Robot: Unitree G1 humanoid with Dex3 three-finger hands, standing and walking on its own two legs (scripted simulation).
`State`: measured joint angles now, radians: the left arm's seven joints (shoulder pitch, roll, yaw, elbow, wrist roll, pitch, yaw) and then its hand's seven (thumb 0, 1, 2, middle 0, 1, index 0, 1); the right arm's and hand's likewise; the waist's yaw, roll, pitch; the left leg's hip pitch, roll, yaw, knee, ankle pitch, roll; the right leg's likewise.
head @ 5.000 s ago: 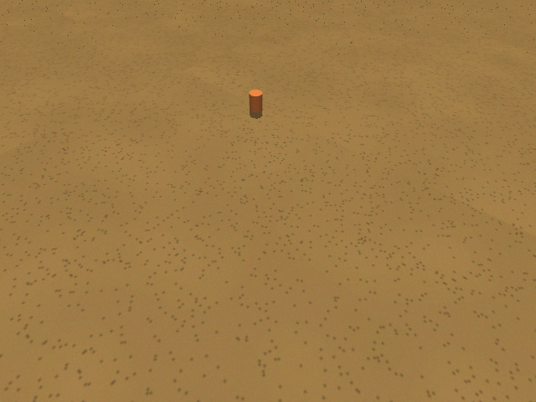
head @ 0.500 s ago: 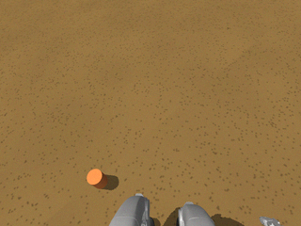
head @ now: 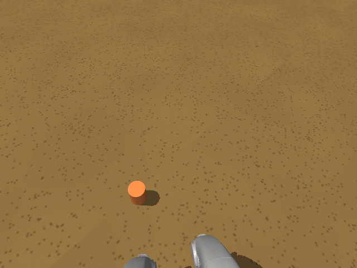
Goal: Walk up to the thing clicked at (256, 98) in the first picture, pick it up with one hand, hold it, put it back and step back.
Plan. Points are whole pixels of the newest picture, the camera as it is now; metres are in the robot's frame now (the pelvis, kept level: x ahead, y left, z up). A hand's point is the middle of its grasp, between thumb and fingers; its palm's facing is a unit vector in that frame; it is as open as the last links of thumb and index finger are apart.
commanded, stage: walk up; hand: left
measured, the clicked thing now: (137, 193) +0.56 +0.16 -0.68
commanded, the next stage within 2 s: none
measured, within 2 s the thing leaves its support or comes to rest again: neither
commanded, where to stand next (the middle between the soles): +0.09 +0.00 m, yaw -6 degrees
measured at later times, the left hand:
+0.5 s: hand out of the picture +0.01 +0.38 -0.11, palm faces -0.13 -0.90 -0.41, open 7.4 cm
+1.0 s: hand out of the picture +0.13 +0.37 -0.16, palm faces -0.23 -0.92 -0.31, open 7.4 cm
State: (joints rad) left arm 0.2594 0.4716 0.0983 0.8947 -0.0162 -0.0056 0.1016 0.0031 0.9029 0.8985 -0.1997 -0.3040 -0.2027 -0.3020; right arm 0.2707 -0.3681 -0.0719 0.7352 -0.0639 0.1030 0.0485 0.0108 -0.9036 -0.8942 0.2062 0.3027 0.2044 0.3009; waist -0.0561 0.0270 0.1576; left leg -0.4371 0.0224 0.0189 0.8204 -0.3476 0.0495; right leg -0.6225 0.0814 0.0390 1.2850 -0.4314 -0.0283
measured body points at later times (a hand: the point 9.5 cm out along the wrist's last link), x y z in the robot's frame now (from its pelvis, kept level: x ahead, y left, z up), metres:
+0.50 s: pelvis -0.04 +0.10 +0.03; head -0.04 +0.10 +0.48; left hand +0.01 +0.43 -0.09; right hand -0.04 -0.24 -0.07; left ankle +0.05 +0.22 -0.66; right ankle -0.11 -0.05 -0.71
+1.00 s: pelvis +0.02 +0.11 +0.01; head +0.07 +0.15 +0.46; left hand +0.15 +0.42 -0.13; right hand -0.06 -0.23 -0.05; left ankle +0.05 +0.24 -0.71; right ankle +0.04 -0.10 -0.65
